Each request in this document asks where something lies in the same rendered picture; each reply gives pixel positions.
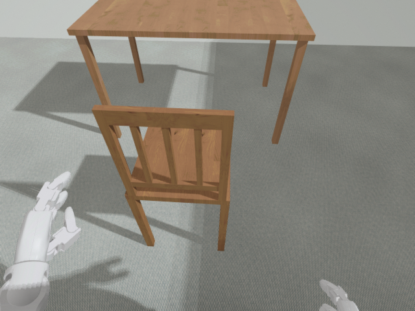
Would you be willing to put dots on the table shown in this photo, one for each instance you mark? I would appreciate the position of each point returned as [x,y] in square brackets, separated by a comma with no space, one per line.
[210,19]

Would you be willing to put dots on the chair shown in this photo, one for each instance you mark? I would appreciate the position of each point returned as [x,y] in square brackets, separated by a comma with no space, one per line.
[184,157]

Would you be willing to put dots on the left robot forearm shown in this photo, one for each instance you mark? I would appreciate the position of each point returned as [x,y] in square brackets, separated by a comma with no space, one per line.
[26,288]

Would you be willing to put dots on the robot right hand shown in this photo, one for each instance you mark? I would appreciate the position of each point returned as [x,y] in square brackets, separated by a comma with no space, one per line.
[338,296]

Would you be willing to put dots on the robot left hand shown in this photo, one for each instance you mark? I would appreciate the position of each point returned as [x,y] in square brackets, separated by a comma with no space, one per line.
[35,233]

